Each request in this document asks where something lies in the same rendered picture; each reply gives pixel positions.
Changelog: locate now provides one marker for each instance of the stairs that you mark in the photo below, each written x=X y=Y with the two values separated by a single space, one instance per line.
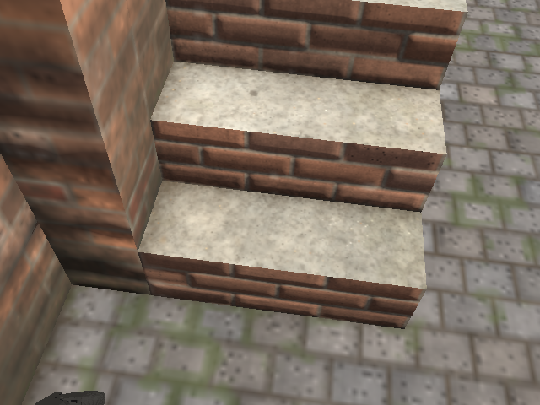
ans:
x=298 y=142

